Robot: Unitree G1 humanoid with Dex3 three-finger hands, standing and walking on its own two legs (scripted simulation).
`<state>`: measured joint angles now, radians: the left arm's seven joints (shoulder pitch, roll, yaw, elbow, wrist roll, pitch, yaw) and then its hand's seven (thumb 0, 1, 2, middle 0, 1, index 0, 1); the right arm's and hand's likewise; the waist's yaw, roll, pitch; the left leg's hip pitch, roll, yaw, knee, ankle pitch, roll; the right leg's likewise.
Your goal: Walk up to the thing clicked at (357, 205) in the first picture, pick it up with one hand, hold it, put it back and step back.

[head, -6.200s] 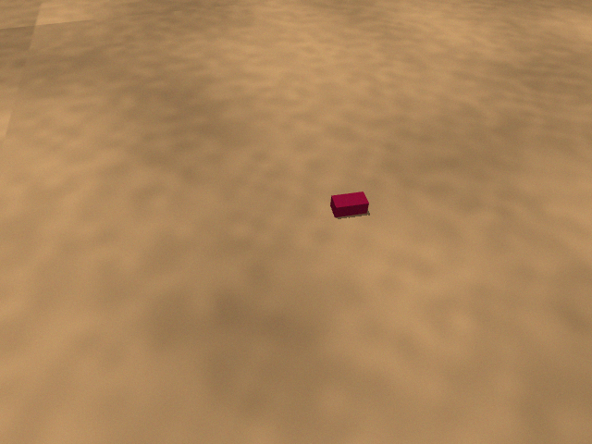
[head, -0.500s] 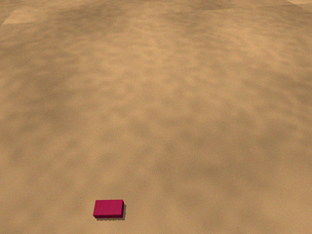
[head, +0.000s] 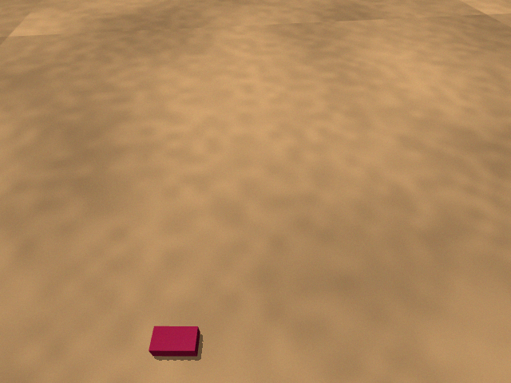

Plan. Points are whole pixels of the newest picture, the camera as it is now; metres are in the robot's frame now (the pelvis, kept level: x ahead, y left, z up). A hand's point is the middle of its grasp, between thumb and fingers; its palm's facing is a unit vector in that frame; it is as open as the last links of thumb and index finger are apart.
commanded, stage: stand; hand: left
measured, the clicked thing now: (175, 341) +0.43 +0.30 -0.75
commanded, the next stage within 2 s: none
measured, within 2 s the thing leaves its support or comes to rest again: neither
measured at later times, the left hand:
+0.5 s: hand out of the picture +0.08 +0.24 -0.16, palm faces -0.03 -0.94 -0.34, open 7.4 cm
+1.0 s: hand out of the picture +0.08 +0.24 -0.16, palm faces -0.03 -0.94 -0.34, open 7.4 cm
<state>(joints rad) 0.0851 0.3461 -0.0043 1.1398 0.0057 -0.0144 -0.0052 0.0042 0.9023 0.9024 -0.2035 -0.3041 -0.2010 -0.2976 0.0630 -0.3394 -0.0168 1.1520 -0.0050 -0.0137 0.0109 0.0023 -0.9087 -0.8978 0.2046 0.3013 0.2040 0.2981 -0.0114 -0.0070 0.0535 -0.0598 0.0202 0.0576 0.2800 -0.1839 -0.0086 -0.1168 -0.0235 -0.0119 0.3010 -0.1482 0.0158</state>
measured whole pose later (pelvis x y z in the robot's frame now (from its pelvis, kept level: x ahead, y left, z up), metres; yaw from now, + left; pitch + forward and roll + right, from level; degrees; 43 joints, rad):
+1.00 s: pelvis +0.00 -0.01 +0.00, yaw +0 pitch -2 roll +0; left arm 0.10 0.35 -0.01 1.14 0.01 -0.01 -0.01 0.00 0.90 0.90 -0.20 -0.30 -0.20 -0.30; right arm 0.11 -0.35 0.00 1.14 -0.01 -0.01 0.01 0.00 -0.91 -0.90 0.20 0.30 0.20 0.30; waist -0.01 0.00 0.05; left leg -0.06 0.04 0.05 0.28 -0.19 -0.02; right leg -0.12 -0.01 -0.02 0.30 -0.15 0.00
